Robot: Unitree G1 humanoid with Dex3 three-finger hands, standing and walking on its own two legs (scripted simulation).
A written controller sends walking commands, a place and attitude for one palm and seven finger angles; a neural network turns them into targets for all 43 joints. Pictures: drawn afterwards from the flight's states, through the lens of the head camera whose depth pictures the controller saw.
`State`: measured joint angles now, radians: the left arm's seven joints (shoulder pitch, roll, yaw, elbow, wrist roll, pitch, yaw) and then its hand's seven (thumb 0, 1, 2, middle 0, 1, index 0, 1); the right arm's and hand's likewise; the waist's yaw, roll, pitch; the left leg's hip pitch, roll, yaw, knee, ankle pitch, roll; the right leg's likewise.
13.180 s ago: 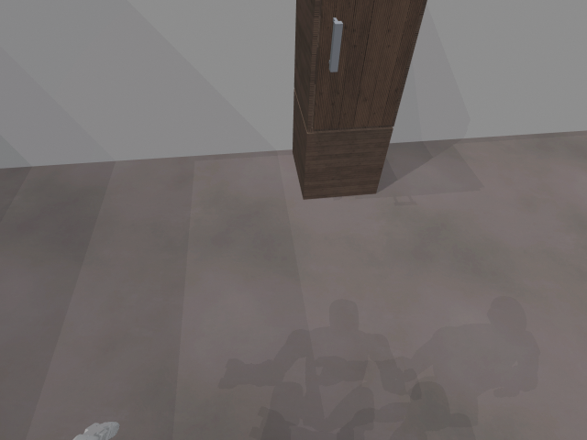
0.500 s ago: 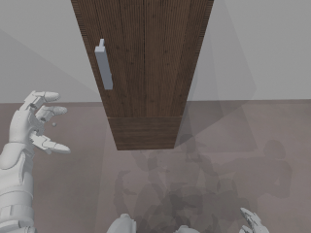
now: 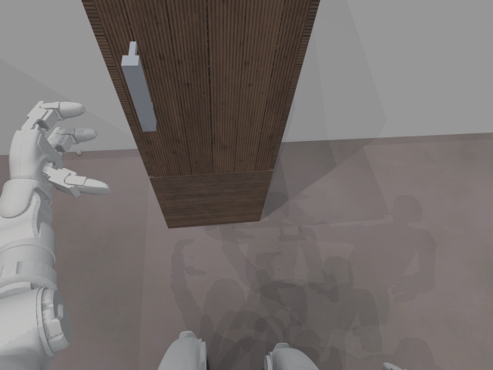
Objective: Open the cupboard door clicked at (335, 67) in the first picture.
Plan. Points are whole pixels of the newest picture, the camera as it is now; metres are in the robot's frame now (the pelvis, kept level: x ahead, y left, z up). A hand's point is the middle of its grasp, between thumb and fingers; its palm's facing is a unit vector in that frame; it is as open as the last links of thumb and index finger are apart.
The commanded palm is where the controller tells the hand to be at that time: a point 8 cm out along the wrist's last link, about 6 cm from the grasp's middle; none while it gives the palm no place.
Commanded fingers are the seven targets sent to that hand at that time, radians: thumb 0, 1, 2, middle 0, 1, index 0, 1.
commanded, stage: move the hooked fingers beside the handle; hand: left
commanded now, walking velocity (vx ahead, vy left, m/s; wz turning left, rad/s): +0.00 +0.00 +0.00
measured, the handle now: (141, 89) +0.59 +0.19 +0.06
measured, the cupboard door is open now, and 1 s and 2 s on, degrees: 0 0 0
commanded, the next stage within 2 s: slide the fingers in behind the handle in 1.46 s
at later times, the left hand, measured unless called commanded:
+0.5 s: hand (98, 118) +0.51 +0.25 +0.07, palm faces +0.09 -1.00 -0.01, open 14.0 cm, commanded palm +0.49 +0.29 +0.06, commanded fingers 0.00 -0.50 0.30 -0.30 -1.20 -0.30 -1.20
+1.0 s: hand (97, 107) +0.53 +0.25 +0.07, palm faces +0.13 -0.99 -0.03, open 14.0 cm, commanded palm +0.51 +0.28 +0.06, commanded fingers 0.00 -0.50 0.30 -0.30 -1.20 -0.30 -1.20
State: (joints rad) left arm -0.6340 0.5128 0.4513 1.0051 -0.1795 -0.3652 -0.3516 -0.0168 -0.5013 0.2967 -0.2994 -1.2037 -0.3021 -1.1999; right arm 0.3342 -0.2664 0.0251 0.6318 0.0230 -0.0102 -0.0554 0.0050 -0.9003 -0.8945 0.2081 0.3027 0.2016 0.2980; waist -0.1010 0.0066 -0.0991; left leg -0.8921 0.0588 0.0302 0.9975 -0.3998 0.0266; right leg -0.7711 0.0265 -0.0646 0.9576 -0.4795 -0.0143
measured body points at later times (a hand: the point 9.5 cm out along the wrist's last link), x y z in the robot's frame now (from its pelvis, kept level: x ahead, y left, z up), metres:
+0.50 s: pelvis +0.00 +0.01 -0.01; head +0.13 +0.04 +0.42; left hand +0.50 +0.30 +0.07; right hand -0.01 -0.26 -0.11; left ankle +0.04 +0.10 -0.68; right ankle -0.01 -0.11 -0.68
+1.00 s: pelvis +0.01 +0.01 -0.01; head +0.16 +0.04 +0.41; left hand +0.52 +0.31 +0.07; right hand -0.03 -0.26 -0.11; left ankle +0.04 +0.10 -0.68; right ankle -0.01 -0.11 -0.68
